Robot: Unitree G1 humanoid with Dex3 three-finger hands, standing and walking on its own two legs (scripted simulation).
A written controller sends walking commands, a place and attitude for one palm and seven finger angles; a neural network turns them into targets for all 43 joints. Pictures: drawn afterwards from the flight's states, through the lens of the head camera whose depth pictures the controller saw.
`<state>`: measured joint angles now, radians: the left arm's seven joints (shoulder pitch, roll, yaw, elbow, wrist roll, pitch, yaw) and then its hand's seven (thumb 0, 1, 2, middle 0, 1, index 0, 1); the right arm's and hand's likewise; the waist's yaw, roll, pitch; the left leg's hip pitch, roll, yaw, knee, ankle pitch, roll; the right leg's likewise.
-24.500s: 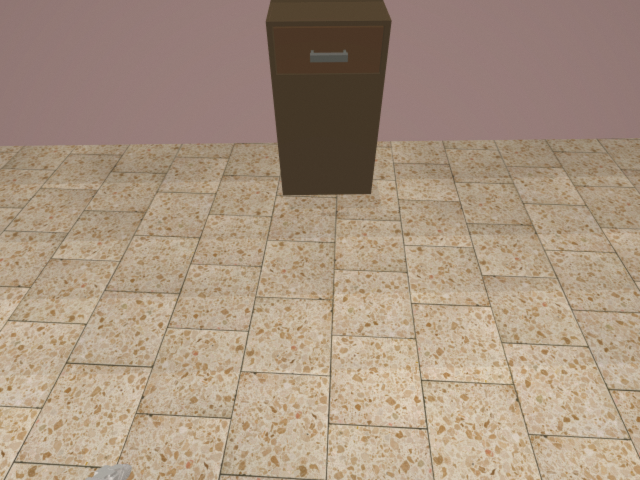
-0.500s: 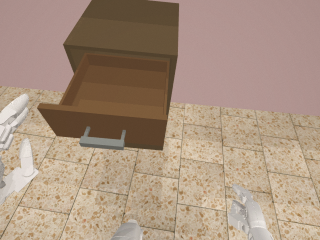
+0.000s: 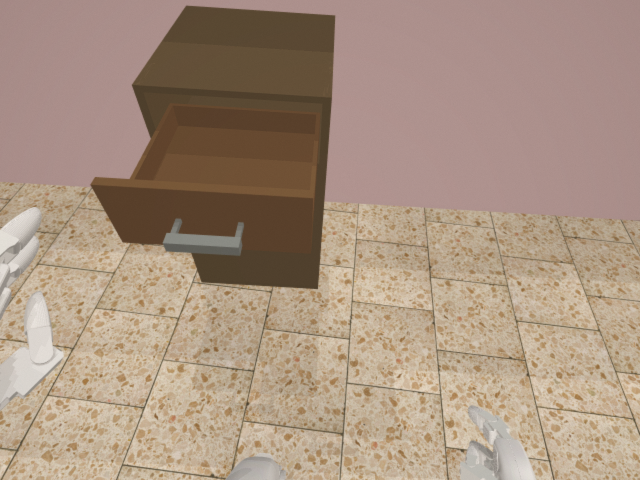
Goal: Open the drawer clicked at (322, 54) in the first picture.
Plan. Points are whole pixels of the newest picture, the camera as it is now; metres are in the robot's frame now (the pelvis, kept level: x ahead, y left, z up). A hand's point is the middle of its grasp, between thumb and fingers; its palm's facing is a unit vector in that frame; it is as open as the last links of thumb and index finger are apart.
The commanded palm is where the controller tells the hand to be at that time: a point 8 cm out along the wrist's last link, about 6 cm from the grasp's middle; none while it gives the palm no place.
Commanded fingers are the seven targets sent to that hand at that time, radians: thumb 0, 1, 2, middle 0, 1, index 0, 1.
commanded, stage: stop stepping back and stand still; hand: left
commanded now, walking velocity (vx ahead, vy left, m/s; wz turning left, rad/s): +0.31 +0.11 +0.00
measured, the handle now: (206, 235) +0.52 +0.23 -0.08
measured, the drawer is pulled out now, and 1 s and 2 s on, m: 0.29 0.29 0.29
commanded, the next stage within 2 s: let the arm hang, fingers relaxed in 0.46 s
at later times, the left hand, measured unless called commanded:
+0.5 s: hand (25, 406) +0.15 +0.24 +0.16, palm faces +0.39 -0.82 -0.42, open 7.4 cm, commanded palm +0.09 +0.28 +0.18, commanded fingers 0.00 0.90 0.90 -0.20 -0.30 -0.20 -0.30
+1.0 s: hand out of the picture -0.09 +0.18 -0.17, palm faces +0.09 -0.98 -0.19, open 7.1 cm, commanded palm none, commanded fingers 0.00 0.90 0.90 -0.20 -0.30 -0.20 -0.30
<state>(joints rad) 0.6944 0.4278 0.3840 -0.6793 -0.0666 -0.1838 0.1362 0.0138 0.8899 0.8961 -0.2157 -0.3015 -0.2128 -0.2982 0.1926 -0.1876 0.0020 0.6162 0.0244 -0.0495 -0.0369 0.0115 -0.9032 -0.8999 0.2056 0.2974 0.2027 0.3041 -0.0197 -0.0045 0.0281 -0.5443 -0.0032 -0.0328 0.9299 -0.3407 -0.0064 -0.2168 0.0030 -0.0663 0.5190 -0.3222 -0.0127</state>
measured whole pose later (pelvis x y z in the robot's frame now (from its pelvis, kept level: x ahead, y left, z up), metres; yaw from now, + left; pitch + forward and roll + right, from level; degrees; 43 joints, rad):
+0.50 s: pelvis -0.03 +0.00 +0.00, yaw +2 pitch -1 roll -1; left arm 0.62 0.37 0.33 -0.55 -0.04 -0.19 0.17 0.01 0.89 0.90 -0.21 -0.30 -0.21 -0.30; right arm 0.20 -0.19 0.01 0.62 0.02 -0.08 -0.05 0.01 -0.91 -0.90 0.20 0.30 0.20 0.30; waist -0.01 0.00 0.02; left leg -0.27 0.02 -0.02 0.52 -0.23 -0.01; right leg -0.20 0.00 -0.08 0.48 -0.26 -0.01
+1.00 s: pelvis -0.04 +0.00 +0.01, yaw +3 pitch -2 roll -1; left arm 0.35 0.19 0.02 1.07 0.01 0.04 0.02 0.00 0.97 0.90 -0.21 -0.30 -0.20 -0.30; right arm 0.30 -0.16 0.00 1.04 -0.01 0.04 -0.03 0.01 -0.91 -0.90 0.20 0.30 0.20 0.30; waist 0.02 -0.02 0.09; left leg -0.27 0.01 -0.03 0.49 -0.20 0.00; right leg -0.18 -0.01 -0.09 0.44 -0.23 -0.01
